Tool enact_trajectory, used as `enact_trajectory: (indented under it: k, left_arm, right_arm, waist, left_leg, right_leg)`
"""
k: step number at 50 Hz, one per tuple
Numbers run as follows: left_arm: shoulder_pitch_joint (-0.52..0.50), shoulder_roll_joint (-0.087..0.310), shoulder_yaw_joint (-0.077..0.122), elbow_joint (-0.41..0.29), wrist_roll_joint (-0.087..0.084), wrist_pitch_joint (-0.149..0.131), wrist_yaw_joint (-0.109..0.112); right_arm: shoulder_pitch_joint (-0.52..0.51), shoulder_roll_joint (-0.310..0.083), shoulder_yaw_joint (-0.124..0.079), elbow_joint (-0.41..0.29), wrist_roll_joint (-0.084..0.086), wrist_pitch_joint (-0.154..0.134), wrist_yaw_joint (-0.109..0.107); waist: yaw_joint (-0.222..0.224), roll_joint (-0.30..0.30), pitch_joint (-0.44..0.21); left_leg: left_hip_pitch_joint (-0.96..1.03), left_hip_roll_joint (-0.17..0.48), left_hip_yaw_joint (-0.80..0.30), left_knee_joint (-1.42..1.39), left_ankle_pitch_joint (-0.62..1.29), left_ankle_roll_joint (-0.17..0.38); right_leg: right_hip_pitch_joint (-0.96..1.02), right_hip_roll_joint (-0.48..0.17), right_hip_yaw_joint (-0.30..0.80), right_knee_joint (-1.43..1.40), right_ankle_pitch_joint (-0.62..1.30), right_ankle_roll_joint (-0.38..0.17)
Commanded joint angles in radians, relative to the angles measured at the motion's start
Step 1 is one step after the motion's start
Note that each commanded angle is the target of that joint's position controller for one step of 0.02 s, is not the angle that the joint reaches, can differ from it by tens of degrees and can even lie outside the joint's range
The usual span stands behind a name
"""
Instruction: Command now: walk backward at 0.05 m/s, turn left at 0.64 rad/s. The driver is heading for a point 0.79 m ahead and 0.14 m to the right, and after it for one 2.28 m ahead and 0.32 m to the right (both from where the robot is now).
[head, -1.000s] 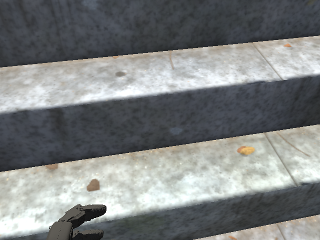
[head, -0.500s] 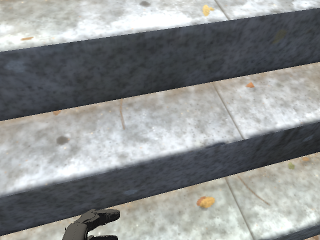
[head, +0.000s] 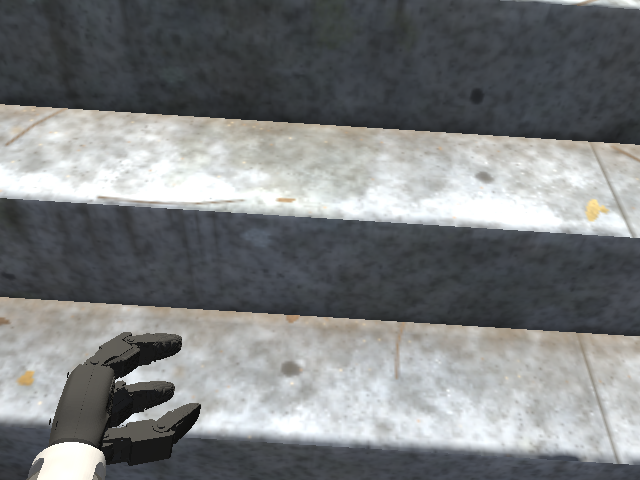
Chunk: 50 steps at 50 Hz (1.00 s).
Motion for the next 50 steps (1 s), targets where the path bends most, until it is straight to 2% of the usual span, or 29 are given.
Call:
enact_trajectory:
  k: [1,4,7,9,10,13,14,15,16,17,19,20,21,24,27,29,30,31,32,33,34,35,36,37,38,40,41,46,50]
  left_arm:
    - [-0.039,0.098,0.023,-0.049,-0.007,0.010,0.012]
    - [0.091,0.092,0.004,-0.060,0.001,-0.006,-0.011]
    - [0.155,0.069,-0.010,-0.027,0.042,0.007,-0.031]
    - [0.143,0.009,-0.037,-0.023,0.068,0.032,-0.074]
    - [0.254,0.024,-0.018,0.042,0.043,0.024,-0.096]
    - [0.508,0.104,0.019,0.159,0.050,0.014,-0.087]
    - [0.477,-0.023,-0.002,0.125,-0.049,0.013,0.005]
    - [0.691,0.137,0.020,0.259,0.044,-0.013,-0.041]
    - [0.551,0.223,0.059,0.175,0.059,-0.015,-0.040]
    - [0.559,0.144,0.035,0.195,0.060,-0.026,-0.046]
    - [0.561,0.044,0.001,0.291,0.079,-0.011,-0.085]
    - [0.548,-0.002,-0.026,0.335,0.064,-0.001,-0.101]
    - [0.562,0.038,0.023,0.297,-0.060,-0.061,-0.027]
    - [0.635,-0.020,0.007,0.333,-0.032,-0.094,0.032]
    - [0.726,0.017,0.042,0.348,-0.014,-0.095,0.048]
    - [0.784,-0.002,0.054,0.386,-0.029,-0.085,0.049]
    - [0.773,0.010,0.065,0.377,-0.032,-0.075,0.057]
    - [0.634,-0.004,0.063,0.325,-0.064,-0.053,0.071]
    - [0.680,0.007,0.058,0.306,-0.072,-0.069,0.055]
    - [0.596,0.135,0.095,0.290,-0.081,-0.119,0.026]
    - [0.495,0.189,0.123,0.245,-0.111,-0.159,-0.006]
    - [0.423,0.152,0.110,0.182,-0.114,-0.182,-0.039]
    - [0.321,0.058,0.098,0.133,-0.030,-0.178,-0.050]
    - [0.254,0.008,0.089,0.065,0.037,-0.161,-0.045]
    - [0.229,-0.077,0.061,0.041,0.049,-0.132,-0.047]
    - [0.284,-0.159,0.009,-0.002,0.038,-0.055,-0.041]
    - [0.306,-0.164,-0.003,0.003,0.016,-0.018,-0.036]
    - [0.169,-0.066,0.016,-0.059,-0.030,0.053,0.008]
    - [-0.001,-0.036,0.024,-0.124,-0.032,0.050,0.028]
  right_arm:
    - [-0.197,-0.138,-0.005,-0.121,0.035,-0.009,-0.021]
    - [-0.252,-0.104,0.043,-0.214,0.046,0.067,-0.070]
    - [-0.244,-0.081,0.061,-0.252,0.057,0.039,-0.095]
    - [-0.160,-0.133,0.038,-0.223,0.060,0.047,-0.104]
    - [-0.177,-0.190,0.013,-0.200,0.035,0.050,-0.084]
    - [-0.174,-0.154,0.017,-0.129,0.030,0.072,-0.012]
    - [-0.174,-0.037,0.011,-0.142,0.003,0.042,-0.087]
    - [-0.210,0.023,0.069,-0.099,0.008,0.063,-0.028]
    - [-0.233,0.058,0.085,-0.155,-0.031,0.071,-0.012]
    - [-0.239,0.033,0.080,-0.118,-0.015,0.076,-0.025]
    - [-0.291,0.008,0.084,-0.088,0.021,0.070,-0.052]
    - [-0.294,0.003,0.083,-0.087,-0.008,0.071,-0.049]
    - [-0.507,0.089,0.108,-0.246,-0.079,0.014,-0.067]
    - [-0.591,0.098,0.114,-0.298,-0.018,-0.001,-0.062]
    - [-0.683,0.118,0.113,-0.398,-0.009,-0.008,-0.073]
    - [-0.832,0.151,0.140,-0.515,-0.011,0.007,-0.082]
    - [-0.876,0.124,0.136,-0.563,0.014,0.012,-0.088]
    - [-0.742,0.201,0.173,-0.507,0.061,0.028,-0.085]
    - [-0.563,0.122,0.119,-0.418,0.105,0.040,-0.100]
    - [-0.216,0.045,0.055,-0.368,0.110,0.045,-0.121]
    - [-0.047,-0.068,0.002,-0.307,0.081,0.006,-0.125]
    - [0.061,-0.179,-0.042,-0.279,0.041,0.005,-0.140]
    - [-0.055,-0.214,-0.054,-0.255,0.045,0.026,-0.154]
    - [-0.181,-0.134,-0.043,-0.231,0.062,0.053,-0.147]
    - [-0.316,-0.068,-0.027,-0.157,0.053,0.063,-0.144]
    - [-0.365,0.095,0.027,-0.011,0.017,0.047,-0.133]
    - [-0.358,0.100,0.027,0.044,0.006,0.031,-0.126]
    - [-0.273,-0.100,-0.028,0.129,0.007,-0.083,-0.078]
    - [-0.128,-0.143,-0.041,0.167,-0.008,-0.107,-0.087]
  waist:
    - [0.052,0.027,-0.032]
    - [0.069,0.026,-0.120]
    - [0.066,0.050,-0.127]
    - [0.006,0.116,-0.099]
    - [0.026,0.220,-0.117]
    - [0.099,0.100,-0.063]
    - [0.153,0.226,-0.057]
    - [0.108,-0.097,-0.082]
    - [0.140,-0.291,0.037]
    - [0.152,-0.112,0.100]
    - [0.140,0.063,0.065]
    - [0.113,0.060,0.049]
    - [0.128,0.014,0.144]
    - [0.169,0.018,0.154]
    - [0.219,-0.078,0.143]
    - [0.251,-0.095,0.152]
    - [0.249,-0.089,0.158]
    - [0.160,-0.126,0.044]
    - [0.127,-0.084,-0.111]
    - [-0.069,-0.209,-0.336]
    - [-0.138,-0.112,-0.545]
    - [-0.176,0.134,-0.703]
    - [-0.120,0.378,-0.637]
    - [-0.045,0.273,-0.494]
    - [0.055,0.163,-0.290]
    - [0.224,0.048,0.015]
    - [0.257,0.005,0.087]
    - [0.257,0.045,0.170]
    - [0.172,0.006,0.191]
  left_leg:
    - [0.113,0.217,-0.449,-0.295,0.093,0.230]
    - [0.095,0.249,-0.502,-0.321,0.042,0.302]
    - [0.066,0.173,-0.355,-0.329,0.040,0.211]
    - [0.092,0.091,-0.264,-0.314,-0.044,0.185]
    - [-0.040,0.133,-0.293,-0.328,-0.181,0.193]
    - [-0.098,0.194,-0.331,-0.217,-0.312,0.301]
    - [-0.077,0.106,-0.132,-0.040,-0.101,0.194]
    - [-0.330,0.024,-0.136,0.295,-0.039,0.160]
    - [-0.807,-0.078,-0.153,0.596,-0.091,0.042]
    - [-0.962,-0.100,-0.280,1.024,0.079,0.027]
    - [-1.035,-0.111,-0.259,1.276,0.256,0.082]
    - [-1.002,-0.051,-0.179,1.350,0.271,0.122]
    - [-0.966,0.029,0.072,1.386,0.130,0.028]
    - [-0.944,0.079,0.092,1.402,0.108,-0.021]
    - [-1.159,0.107,0.025,1.555,-0.070,0.025]
    - [-1.013,0.113,0.057,1.239,-0.192,0.041]
    - [-0.882,0.102,0.120,1.027,-0.202,0.048]
    - [-0.245,0.032,0.234,0.633,-0.398,0.089]
    - [0.118,-0.061,0.325,0.600,-0.363,0.067]
    - [0.342,-0.039,0.201,0.609,-0.280,0.081]
    - [0.671,0.103,-0.071,0.491,-0.326,0.130]
    - [0.759,0.310,-0.527,0.164,-0.663,0.188]
    - [0.556,0.425,-0.830,-0.119,-0.721,0.195]
    - [0.393,0.436,-0.751,-0.137,-0.812,0.172]
    - [0.233,0.443,-0.589,-0.069,-0.754,0.160]
    - [-0.122,0.428,-0.258,-0.106,-0.594,0.074]
    - [-0.181,0.432,-0.144,-0.154,-0.480,0.040]
    - [-0.043,0.503,0.145,-0.531,-0.147,0.103]
    - [0.355,0.469,0.293,-0.611,0.058,0.082]
  right_leg:
    - [-0.336,0.088,0.217,0.529,0.026,-0.013]
    - [-0.336,0.087,0.224,0.505,0.115,0.016]
    - [-0.196,0.066,0.126,0.089,0.093,0.055]
    - [-0.052,0.139,0.012,-0.460,-0.184,0.067]
    - [0.179,0.126,0.005,-0.382,0.047,0.052]
    - [0.301,0.097,0.041,-0.595,0.069,-0.046]
    - [0.426,0.081,0.091,-0.765,0.000,-0.174]
    - [0.482,0.002,0.365,-0.799,-0.010,-0.290]
    - [0.611,-0.211,1.022,-0.992,-0.440,-0.577]
    - [0.568,-0.252,1.219,-1.037,-0.512,-0.567]
    - [0.489,-0.144,0.860,-0.905,-0.193,-0.438]
    - [0.411,-0.097,0.721,-0.861,-0.097,-0.398]
    - [0.405,-0.063,0.616,-0.956,-0.133,-0.339]
    - [0.360,-0.030,0.606,-0.961,0.046,-0.375]
    - [0.574,-0.084,0.679,-0.978,0.197,-0.397]
    - [0.501,-0.037,0.616,-1.099,0.365,-0.376]
    - [0.474,-0.049,0.584,-1.205,0.490,-0.380]
    - [0.116,-0.009,0.381,-1.317,0.806,-0.378]
    - [0.113,0.018,0.376,-1.140,1.444,-0.389]
    - [0.230,-0.056,0.391,-0.834,2.142,-0.369]
    - [0.053,0.020,0.446,-0.465,2.060,-0.310]
    - [-0.063,0.165,0.431,-0.083,1.608,-0.263]
    - [-0.189,0.250,0.321,0.410,0.728,-0.216]
    - [-0.324,0.192,0.296,0.774,0.646,-0.194]
    - [-0.456,0.154,0.241,0.861,0.689,-0.211]
    - [-0.514,0.104,0.234,0.928,0.532,-0.222]
    - [-0.530,0.100,0.208,0.943,0.473,-0.220]
    - [-0.654,0.073,0.155,1.142,0.321,-0.219]
    - [-0.911,0.088,0.245,1.119,0.083,-0.249]
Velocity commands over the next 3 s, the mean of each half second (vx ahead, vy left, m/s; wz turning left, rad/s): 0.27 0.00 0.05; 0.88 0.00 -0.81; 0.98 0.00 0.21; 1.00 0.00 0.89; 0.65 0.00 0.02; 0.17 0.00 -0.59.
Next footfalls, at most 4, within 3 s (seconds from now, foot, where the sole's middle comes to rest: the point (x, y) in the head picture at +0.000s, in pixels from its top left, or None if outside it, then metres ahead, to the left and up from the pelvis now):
0.28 right None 0.04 -0.13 -0.76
0.66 left None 0.32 0.12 -0.53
1.16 right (536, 408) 0.46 -0.34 -0.32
1.80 left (465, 214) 0.64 -0.23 -0.10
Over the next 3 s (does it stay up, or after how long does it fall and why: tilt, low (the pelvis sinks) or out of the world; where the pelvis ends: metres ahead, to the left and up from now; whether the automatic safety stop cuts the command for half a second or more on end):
stays up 0.93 -0.38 0.88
